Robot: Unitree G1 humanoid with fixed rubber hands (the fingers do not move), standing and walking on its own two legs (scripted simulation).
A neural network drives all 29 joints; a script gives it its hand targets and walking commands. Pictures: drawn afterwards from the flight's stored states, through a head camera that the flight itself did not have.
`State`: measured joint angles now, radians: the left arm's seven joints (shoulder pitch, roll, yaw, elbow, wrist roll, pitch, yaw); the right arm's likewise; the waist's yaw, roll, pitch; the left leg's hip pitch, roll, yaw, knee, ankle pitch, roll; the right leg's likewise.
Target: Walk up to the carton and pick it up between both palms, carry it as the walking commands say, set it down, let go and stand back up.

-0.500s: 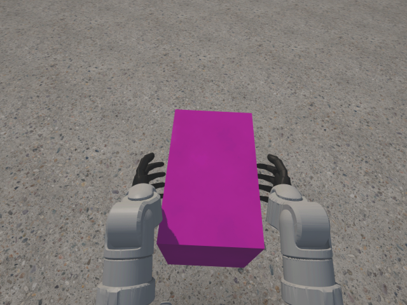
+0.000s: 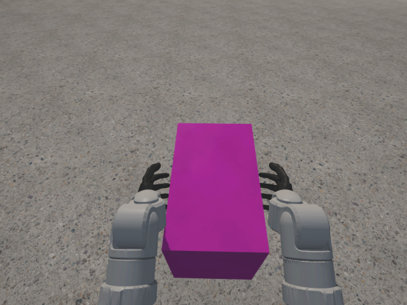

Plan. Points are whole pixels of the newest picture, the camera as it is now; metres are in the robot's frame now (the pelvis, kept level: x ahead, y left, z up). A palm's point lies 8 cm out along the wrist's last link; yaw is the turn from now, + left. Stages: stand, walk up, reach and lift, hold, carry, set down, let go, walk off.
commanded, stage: carry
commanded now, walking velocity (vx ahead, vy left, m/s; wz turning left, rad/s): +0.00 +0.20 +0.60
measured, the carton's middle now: (213, 199) +0.35 -0.02 +0.04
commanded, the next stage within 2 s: none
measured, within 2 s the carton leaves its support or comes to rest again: neither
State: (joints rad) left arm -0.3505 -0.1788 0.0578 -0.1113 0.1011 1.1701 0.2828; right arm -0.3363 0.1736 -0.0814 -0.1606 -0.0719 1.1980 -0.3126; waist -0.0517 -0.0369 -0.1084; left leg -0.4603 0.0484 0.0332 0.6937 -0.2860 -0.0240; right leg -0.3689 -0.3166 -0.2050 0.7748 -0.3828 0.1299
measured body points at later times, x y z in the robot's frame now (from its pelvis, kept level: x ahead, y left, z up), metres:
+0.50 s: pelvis -0.07 +0.15 +0.00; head -0.03 +0.16 +0.45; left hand +0.21 +0.35 +0.09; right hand +0.27 +0.11 +0.09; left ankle -0.09 +0.30 -0.71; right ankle -0.02 -0.02 -0.71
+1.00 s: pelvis -0.16 +0.26 +0.01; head -0.12 +0.27 +0.45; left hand +0.05 +0.54 +0.09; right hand +0.18 +0.32 +0.08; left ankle -0.19 +0.37 -0.68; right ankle -0.07 +0.15 -0.71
